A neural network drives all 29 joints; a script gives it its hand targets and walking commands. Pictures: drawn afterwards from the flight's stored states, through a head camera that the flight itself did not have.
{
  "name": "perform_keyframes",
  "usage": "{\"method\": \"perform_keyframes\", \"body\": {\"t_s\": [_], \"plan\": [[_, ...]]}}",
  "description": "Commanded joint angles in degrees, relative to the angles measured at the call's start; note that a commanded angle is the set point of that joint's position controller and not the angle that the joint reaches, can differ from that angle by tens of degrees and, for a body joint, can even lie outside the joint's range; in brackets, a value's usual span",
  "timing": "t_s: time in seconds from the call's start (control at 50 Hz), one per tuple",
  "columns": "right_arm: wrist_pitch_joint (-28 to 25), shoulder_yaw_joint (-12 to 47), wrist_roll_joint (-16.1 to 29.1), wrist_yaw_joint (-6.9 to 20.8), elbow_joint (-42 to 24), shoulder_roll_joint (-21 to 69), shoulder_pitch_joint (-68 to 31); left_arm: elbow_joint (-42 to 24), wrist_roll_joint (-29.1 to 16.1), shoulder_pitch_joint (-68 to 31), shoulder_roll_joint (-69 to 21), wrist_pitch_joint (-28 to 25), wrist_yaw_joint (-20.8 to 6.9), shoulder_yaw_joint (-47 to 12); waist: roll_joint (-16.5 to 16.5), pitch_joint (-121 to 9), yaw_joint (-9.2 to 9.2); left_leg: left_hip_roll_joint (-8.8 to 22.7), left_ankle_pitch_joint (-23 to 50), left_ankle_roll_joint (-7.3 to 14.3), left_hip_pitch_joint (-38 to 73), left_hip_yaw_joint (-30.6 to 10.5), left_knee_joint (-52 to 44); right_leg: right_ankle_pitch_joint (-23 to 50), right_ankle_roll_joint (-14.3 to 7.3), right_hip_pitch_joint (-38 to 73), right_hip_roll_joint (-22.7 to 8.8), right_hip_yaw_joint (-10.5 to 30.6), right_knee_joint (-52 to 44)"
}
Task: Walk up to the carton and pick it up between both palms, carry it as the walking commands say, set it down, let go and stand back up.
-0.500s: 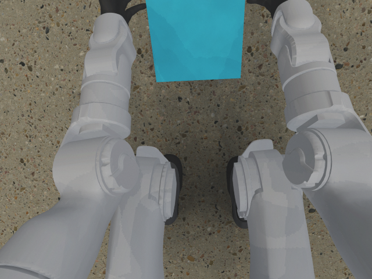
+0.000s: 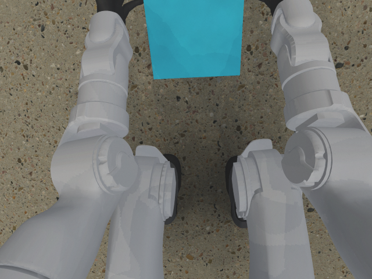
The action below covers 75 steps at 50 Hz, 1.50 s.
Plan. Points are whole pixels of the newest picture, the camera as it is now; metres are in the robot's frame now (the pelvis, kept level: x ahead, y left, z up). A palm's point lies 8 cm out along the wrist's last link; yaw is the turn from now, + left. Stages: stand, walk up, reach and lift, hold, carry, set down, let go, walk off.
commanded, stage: set down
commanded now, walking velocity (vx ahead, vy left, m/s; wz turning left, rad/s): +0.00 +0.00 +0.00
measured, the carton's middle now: (194, 8) +0.56 -0.01 -0.26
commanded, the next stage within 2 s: none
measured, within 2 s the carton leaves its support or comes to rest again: rests again in 0.90 s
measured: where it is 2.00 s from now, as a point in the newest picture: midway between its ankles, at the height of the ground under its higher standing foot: (203, 201)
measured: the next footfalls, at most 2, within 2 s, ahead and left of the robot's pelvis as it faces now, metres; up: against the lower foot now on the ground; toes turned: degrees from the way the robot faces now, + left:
none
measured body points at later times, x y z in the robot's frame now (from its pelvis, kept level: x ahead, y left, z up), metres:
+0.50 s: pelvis +0.00 +0.00 +0.00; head +0.37 -0.04 +0.25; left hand +0.56 +0.12 -0.17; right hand +0.55 -0.15 -0.18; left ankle +0.10 +0.11 -0.33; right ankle +0.08 -0.10 -0.33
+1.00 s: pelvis -0.01 +0.00 +0.00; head +0.36 -0.03 +0.24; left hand +0.52 +0.14 -0.21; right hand +0.51 -0.18 -0.22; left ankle +0.10 +0.11 -0.33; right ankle +0.08 -0.10 -0.33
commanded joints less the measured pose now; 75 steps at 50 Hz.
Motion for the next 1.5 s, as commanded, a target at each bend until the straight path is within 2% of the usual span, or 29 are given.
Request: {"method": "perform_keyframes", "body": {"t_s": [0.0,0.48,0.62,0.74,0.82,0.86,0.9,0.94,0.98,1.04,1.14,1.22,1.38,1.48], "plan": [[2.9,13.15,-0.21,9.17,8.97,34.78,-7.02,12.79,0.63,-6.14,-41.8,5.36,-10.81,-15.98,-3.17,-36.56,-3.01,-3.43,15.97,0.06,16.21,-1.08,-8.04,22.11,-0.54,21.89,3.1,3.3,-12.23],[2.01,11.49,-0.41,8.66,10.25,29.72,-4.78,14.22,1.91,-2.79,-36.12,4.4,-10.46,-14.06,-3.14,-34.59,-1.96,-2.74,17.0,-0.2,17.01,-1.66,-7.1,21.97,-0.07,20.36,2.97,3.39,-11.08],[0.77,10.6,0.45,6.69,11.0,22.69,-3.91,14.52,1.96,-0.73,-29.47,3.15,-8.77,-12.96,-3.23,-36.06,-1.35,-2.24,17.72,-0.72,18.23,-1.64,-6.86,22.37,0.29,21.55,2.69,3.16,-10.83],[-1.16,8.97,1.8,3.29,12.14,12.59,-2.39,13.92,1.04,1.2,-19.45,1.09,-5.76,-11.45,-3.69,-38.24,-1.39,-1.56,18.38,-1.29,19.62,-1.79,-6.71,23.15,0.82,22.99,2.26,3.05,-10.77],[-4.14,8.09,4.63,-0.69,9.13,0.66,-3.56,10.7,-2.12,-0.01,-8.59,-1.74,-2.16,-11.51,-4.06,-41.96,-1.59,-1.12,21.78,-1.73,21.93,-1.89,-5.94,26.85,1.08,24.98,1.67,3.59,-10.28],[-6.43,8.43,7.02,-3.26,5.67,-7.69,-6.3,7.93,-5.17,-2.01,-1.08,-3.93,0.55,-11.68,-4.58,-45.15,-1.63,-0.81,24.94,-1.87,23.55,-2.0,-5.18,29.78,1.15,26.28,1.12,4.19,-9.71],[-8.36,11.0,11.25,-5.07,2.61,-13.05,-8.96,5.96,-9.48,-4.88,5.52,-5.97,2.76,-13.77,-5.45,-49.28,-1.22,-0.39,28.03,-1.67,25.07,-2.22,-4.44,33.35,1.27,29.21,0.51,5.07,-9.21],[-8.62,15.53,15.9,-5.12,3.38,-13.33,-10.79,6.01,-13.43,-6.07,8.7,-6.89,3.61,-17.65,-6.27,-51.07,-0.28,0.48,28.71,-1.31,25.47,-2.43,-4.16,33.56,1.65,29.56,-0.15,5.55,-8.96],[-8.2,19.0,19.74,-4.68,4.18,-13.21,-13.05,6.55,-16.04,-7.79,10.15,-6.87,3.68,-20.47,-6.52,-49.75,0.47,1.28,26.26,-0.76,24.38,-2.69,-4.76,30.59,1.67,28.49,-0.7,5.72,-9.43],[-7.65,20.62,22.62,-3.97,5.3,-13.35,-15.88,6.6,-17.63,-10.66,11.06,-6.39,3.32,-21.95,-5.58,-46.52,1.09,2.05,21.64,-0.24,22.04,-2.74,-5.57,26.13,1.3,26.98,-1.31,6.0,-9.79],[-7.02,19.59,23.01,-3.59,9.31,-15.04,-17.05,7.19,-17.41,-13.24,12.51,-5.8,3.2,-21.29,-4.29,-44.75,0.56,2.59,17.23,-0.28,21.68,-2.37,-6.05,21.91,1.14,26.72,-1.84,5.76,-9.94],[-6.64,18.74,22.11,-4.53,8.95,-16.12,-16.73,6.63,-17.01,-13.07,13.5,-5.22,4.03,-20.1,-4.28,-49.5,0.16,2.2,17.25,-0.28,25.17,-1.61,-7.03,21.64,1.19,30.22,-1.62,4.94,-10.92],[-5.21,18.45,22.83,-6.42,0.87,-17.09,-16.03,-0.05,-17.43,-12.36,14.37,-3.91,6.84,-19.94,-5.07,-68.52,0.95,1.22,21.23,0.07,34.79,0.35,-9.56,24.25,1.46,38.5,-0.81,3.05,-13.45],[-3.23,18.37,23.38,-7.07,-4.11,-17.2,-14.44,-5.65,-17.56,-10.71,13.52,-2.18,8.0,-20.27,-5.33,-76.97,1.29,0.84,20.9,0.19,38.81,1.32,-12.61,23.36,1.49,41.86,-0.38,1.95,-16.55]]}}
